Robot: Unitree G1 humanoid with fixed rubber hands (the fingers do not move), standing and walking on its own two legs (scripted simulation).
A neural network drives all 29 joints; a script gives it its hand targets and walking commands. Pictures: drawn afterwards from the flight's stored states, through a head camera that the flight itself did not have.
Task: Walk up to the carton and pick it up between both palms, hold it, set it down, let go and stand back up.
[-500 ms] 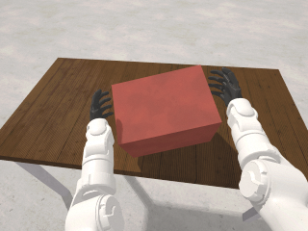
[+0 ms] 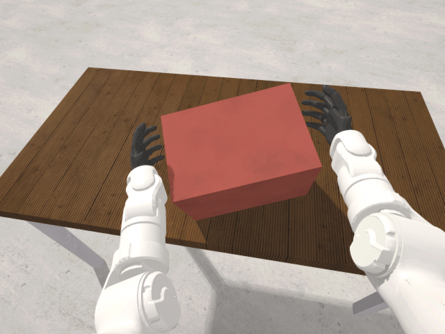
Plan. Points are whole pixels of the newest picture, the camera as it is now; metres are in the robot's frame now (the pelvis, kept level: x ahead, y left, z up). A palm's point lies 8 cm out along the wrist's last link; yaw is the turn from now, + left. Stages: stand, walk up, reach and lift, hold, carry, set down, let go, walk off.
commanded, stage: set down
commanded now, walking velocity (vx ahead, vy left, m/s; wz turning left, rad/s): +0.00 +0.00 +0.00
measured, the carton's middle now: (238, 158) +0.48 +0.08 -0.01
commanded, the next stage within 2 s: none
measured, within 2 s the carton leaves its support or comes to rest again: rests again in 1.16 s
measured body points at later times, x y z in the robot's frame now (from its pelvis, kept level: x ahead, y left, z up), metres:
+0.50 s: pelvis +0.00 +0.00 +0.00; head +0.09 +0.00 +0.44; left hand +0.40 +0.24 +0.06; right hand +0.51 -0.10 +0.09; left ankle -0.01 +0.14 -0.75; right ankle -0.03 -0.08 -0.75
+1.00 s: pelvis +0.01 +0.00 +0.00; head +0.12 -0.01 +0.43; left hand +0.42 +0.23 +0.05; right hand +0.53 -0.12 +0.06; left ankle -0.01 +0.14 -0.74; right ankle -0.03 -0.08 -0.75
